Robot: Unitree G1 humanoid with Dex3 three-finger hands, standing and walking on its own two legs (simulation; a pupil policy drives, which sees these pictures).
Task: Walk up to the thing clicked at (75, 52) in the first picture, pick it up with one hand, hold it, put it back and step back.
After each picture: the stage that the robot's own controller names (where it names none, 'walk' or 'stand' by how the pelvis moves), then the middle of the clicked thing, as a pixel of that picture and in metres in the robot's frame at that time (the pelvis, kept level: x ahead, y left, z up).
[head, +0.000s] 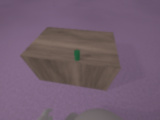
stand; (77, 55) +0.65 +0.17 -0.10
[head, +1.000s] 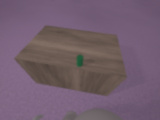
walk; (79, 61) +0.55 +0.12 -0.10
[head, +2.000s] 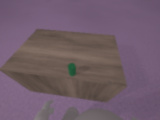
stand; (72, 69) +0.42 +0.17 -0.07
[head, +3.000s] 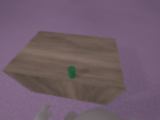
stand; (71, 72) +0.41 +0.18 -0.10
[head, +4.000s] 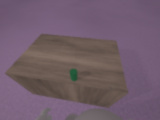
stand; (73, 75) +0.40 +0.16 -0.10
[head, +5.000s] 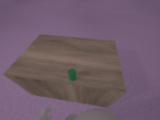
stand; (72, 75) +0.40 +0.17 -0.10
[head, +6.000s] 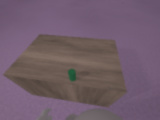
stand; (72, 75) +0.39 +0.17 -0.10
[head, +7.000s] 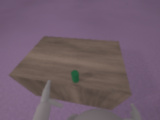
rise first; (75, 76) +0.39 +0.16 -0.10
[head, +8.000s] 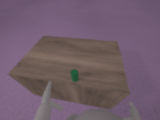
go down; (74, 75) +0.40 +0.17 -0.10
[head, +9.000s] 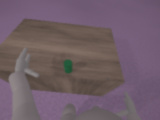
go down; (68, 66) +0.42 +0.16 -0.05
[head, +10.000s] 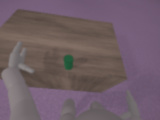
go down; (68, 62) +0.42 +0.15 -0.02
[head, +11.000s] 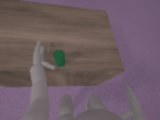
close in; (59, 58) +0.43 +0.17 +0.01
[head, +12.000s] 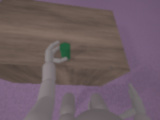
close; (65, 52) +0.47 +0.15 +0.03
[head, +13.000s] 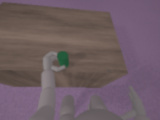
lift; (63, 60) +0.42 +0.15 +0.02
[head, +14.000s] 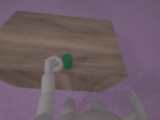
lift; (67, 62) +0.42 +0.15 +0.00
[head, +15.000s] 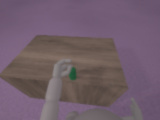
rise first; (72, 73) +0.40 +0.16 -0.06
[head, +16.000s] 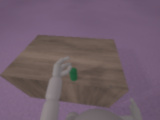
stand; (73, 74) +0.40 +0.15 -0.07
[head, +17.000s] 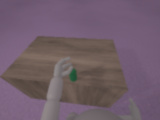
stand; (72, 75) +0.40 +0.16 -0.07
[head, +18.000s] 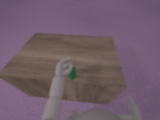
stand; (72, 73) +0.41 +0.16 -0.07
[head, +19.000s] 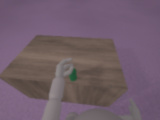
stand; (72, 74) +0.40 +0.16 -0.07
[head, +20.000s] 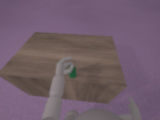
close; (72, 72) +0.41 +0.16 -0.07
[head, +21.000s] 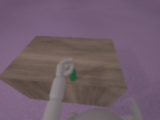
stand; (72, 74) +0.40 +0.16 -0.07
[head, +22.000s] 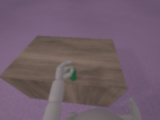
stand; (72, 74) +0.40 +0.16 -0.07
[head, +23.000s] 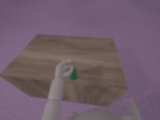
close; (72, 74) +0.40 +0.16 -0.07
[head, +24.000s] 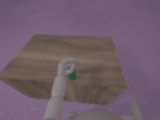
stand; (71, 74) +0.40 +0.16 -0.07
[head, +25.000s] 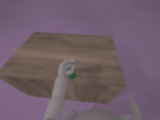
close; (71, 72) +0.40 +0.16 -0.06
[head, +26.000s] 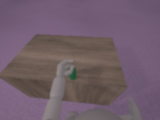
close; (72, 73) +0.41 +0.16 -0.07
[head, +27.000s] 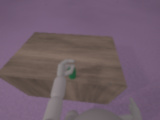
close; (72, 72) +0.40 +0.16 -0.06
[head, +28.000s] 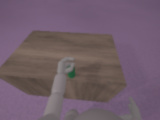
close; (71, 71) +0.41 +0.16 -0.06
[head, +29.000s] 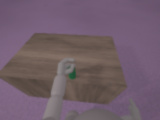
close; (71, 73) +0.40 +0.16 -0.06
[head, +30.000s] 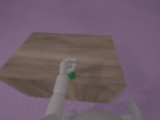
close; (71, 73) +0.40 +0.16 -0.06
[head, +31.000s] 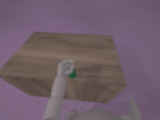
close; (71, 72) +0.41 +0.16 -0.06
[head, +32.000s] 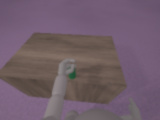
close; (71, 72) +0.41 +0.16 -0.06
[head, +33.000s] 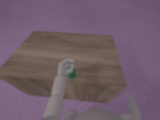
close; (71, 72) +0.40 +0.16 -0.06
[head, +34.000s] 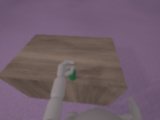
close; (72, 74) +0.40 +0.16 -0.07
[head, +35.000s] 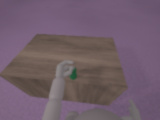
close; (72, 73) +0.41 +0.16 -0.07
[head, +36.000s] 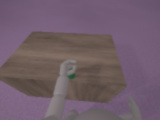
hold; (70, 72) +0.40 +0.16 -0.06
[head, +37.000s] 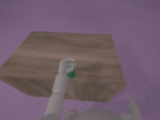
close; (71, 72) +0.41 +0.16 -0.06
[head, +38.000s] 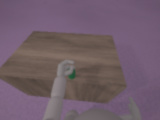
close; (71, 72) +0.40 +0.16 -0.06
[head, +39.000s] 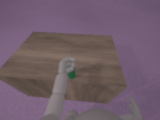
close; (71, 72) +0.40 +0.16 -0.06
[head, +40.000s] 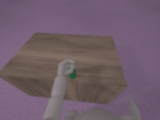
close; (72, 72) +0.41 +0.16 -0.06
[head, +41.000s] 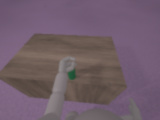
close; (71, 73) +0.40 +0.16 -0.07
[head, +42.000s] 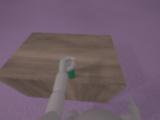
close; (70, 72) +0.40 +0.16 -0.06
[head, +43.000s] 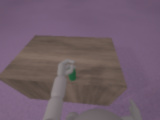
close; (72, 74) +0.40 +0.16 -0.07
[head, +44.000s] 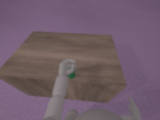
close; (71, 72) +0.41 +0.16 -0.06
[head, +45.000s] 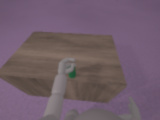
close; (71, 71) +0.41 +0.16 -0.06
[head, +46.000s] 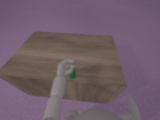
close; (71, 72) +0.40 +0.16 -0.06
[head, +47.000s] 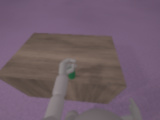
close; (71, 72) +0.40 +0.16 -0.06
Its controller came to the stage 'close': yes
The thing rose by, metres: 0.00
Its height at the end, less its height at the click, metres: +0.00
